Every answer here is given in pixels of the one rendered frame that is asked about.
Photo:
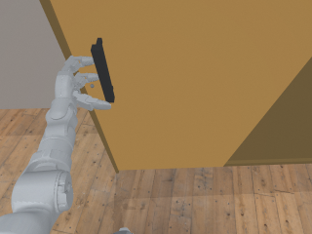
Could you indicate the left robot hand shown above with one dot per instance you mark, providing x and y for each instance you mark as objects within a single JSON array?
[{"x": 67, "y": 83}]

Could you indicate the handle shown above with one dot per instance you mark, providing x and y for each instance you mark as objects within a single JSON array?
[{"x": 102, "y": 70}]

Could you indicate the robot left shin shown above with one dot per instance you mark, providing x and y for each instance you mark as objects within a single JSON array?
[{"x": 124, "y": 229}]

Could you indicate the left robot upper arm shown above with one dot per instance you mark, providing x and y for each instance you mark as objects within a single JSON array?
[{"x": 39, "y": 198}]

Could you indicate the wardrobe door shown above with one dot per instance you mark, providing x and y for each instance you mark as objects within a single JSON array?
[
  {"x": 191, "y": 78},
  {"x": 285, "y": 131}
]

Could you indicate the left robot forearm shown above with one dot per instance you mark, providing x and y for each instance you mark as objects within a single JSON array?
[{"x": 57, "y": 143}]

